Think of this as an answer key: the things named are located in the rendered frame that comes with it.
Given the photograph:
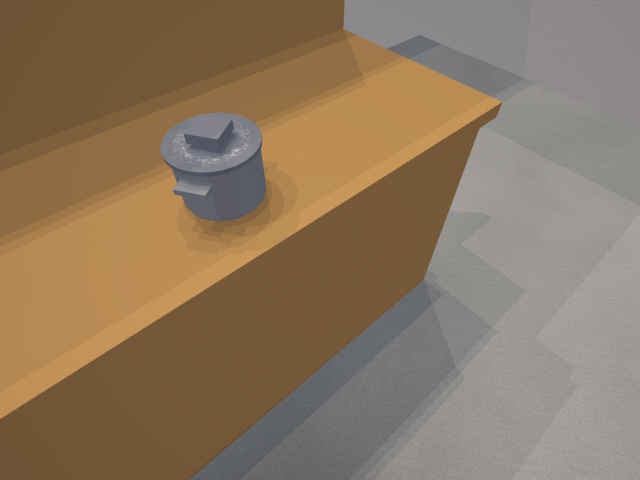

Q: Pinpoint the pot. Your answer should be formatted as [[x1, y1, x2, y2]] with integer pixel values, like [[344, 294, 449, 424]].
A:
[[172, 149, 267, 221]]

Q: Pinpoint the knob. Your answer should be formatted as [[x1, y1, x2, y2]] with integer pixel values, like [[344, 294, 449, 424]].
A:
[[184, 114, 234, 149]]

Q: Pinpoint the table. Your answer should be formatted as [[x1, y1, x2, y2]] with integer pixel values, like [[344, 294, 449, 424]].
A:
[[0, 0, 502, 480]]

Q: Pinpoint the lid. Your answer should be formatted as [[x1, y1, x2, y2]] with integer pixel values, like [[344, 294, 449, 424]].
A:
[[160, 113, 262, 177]]

